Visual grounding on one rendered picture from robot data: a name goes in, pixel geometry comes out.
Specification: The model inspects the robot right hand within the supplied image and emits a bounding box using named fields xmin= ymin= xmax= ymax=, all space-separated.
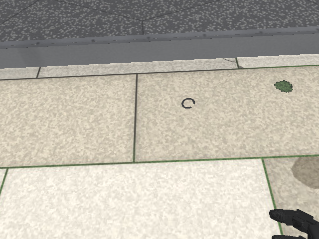
xmin=269 ymin=209 xmax=319 ymax=239

